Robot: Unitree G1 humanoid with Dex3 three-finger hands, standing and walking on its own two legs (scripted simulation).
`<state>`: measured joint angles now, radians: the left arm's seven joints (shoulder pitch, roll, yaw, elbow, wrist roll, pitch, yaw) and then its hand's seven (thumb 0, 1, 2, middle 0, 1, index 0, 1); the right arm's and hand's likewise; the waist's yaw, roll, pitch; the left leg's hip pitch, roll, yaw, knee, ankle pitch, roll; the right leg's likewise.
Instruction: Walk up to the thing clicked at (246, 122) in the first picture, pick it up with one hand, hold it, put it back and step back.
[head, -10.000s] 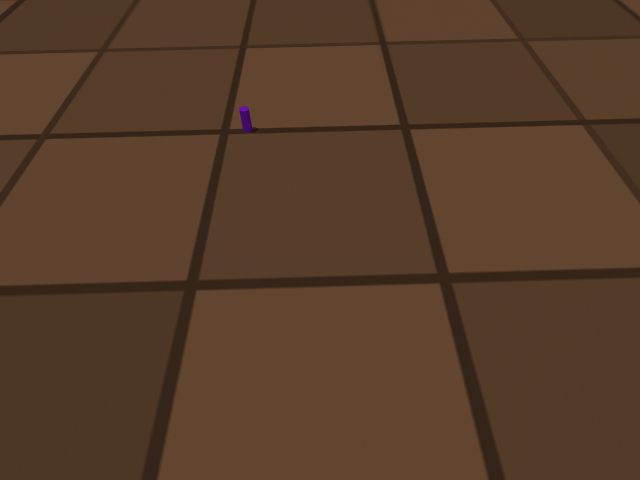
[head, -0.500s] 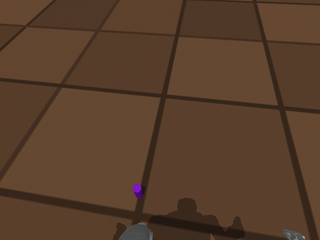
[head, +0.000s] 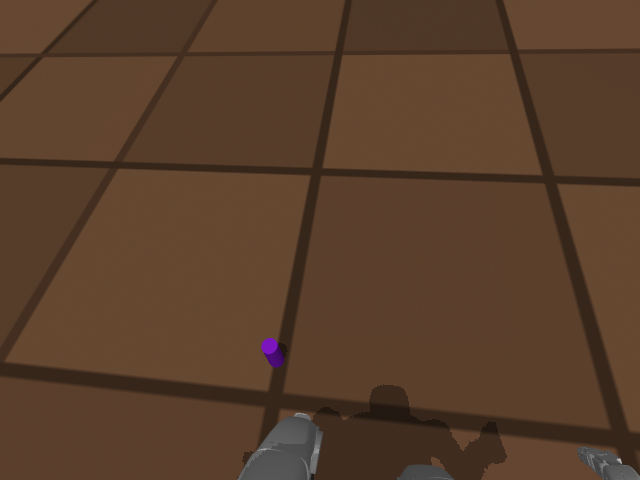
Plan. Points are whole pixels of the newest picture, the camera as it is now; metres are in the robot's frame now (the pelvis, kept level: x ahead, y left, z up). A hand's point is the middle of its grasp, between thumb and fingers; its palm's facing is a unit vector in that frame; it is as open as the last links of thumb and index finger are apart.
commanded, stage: walk up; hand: left
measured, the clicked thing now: (273, 353) +0.49 +0.25 -0.69
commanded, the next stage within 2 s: none
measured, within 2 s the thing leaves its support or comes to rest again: neither
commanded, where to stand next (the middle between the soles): +0.14 +0.01 m, yaw +5 degrees
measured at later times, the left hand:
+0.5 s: hand out of the picture +0.07 +0.29 -0.13, palm faces +0.07 -0.92 -0.39, open 7.4 cm
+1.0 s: hand out of the picture +0.07 +0.30 -0.14, palm faces +0.12 -0.93 -0.34, open 7.4 cm
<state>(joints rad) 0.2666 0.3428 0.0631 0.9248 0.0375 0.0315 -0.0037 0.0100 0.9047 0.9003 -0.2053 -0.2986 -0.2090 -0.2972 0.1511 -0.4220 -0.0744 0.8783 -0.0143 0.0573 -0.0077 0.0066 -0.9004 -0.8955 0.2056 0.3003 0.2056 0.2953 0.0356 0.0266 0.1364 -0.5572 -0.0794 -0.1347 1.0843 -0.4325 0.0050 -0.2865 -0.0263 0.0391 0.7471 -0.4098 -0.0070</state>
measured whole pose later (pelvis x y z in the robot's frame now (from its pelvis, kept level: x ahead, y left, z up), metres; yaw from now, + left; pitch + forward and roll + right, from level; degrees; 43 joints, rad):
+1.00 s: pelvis +0.01 +0.03 +0.01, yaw +7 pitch -3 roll +0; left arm 0.11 0.39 0.03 1.05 -0.01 0.00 -0.01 0.01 0.91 0.90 -0.20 -0.30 -0.21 -0.30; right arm 0.20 -0.35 -0.01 1.07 -0.02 -0.01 0.01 0.01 -0.90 -0.90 0.21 0.30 0.21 0.30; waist 0.00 -0.04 0.09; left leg -0.17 -0.02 0.00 0.58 -0.35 0.01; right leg -0.32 -0.05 0.00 0.54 -0.15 0.03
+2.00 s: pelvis +0.09 +0.02 +0.02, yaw +5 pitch -4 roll +0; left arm 0.27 0.36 0.04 1.00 0.02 -0.05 -0.01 0.01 0.90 0.90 -0.20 -0.30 -0.21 -0.30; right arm 0.21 -0.42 -0.06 0.98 -0.03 0.00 0.03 0.01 -0.90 -0.90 0.20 0.30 0.20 0.30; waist 0.02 0.04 0.14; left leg -0.39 0.05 -0.02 0.84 -0.42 0.02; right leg -0.15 0.00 0.00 0.45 -0.24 -0.01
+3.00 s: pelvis +0.09 +0.02 +0.02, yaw +3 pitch -4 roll +0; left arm 0.25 0.40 0.04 0.87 0.00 -0.02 -0.02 0.01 0.91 0.90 -0.20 -0.30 -0.21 -0.30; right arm 0.29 -0.36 -0.03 0.87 -0.02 -0.04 0.01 0.01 -0.90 -0.90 0.21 0.30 0.21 0.30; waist -0.01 -0.03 0.10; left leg -0.13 -0.03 0.00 0.47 -0.27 0.04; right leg -0.41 -0.04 0.02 0.86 -0.38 -0.01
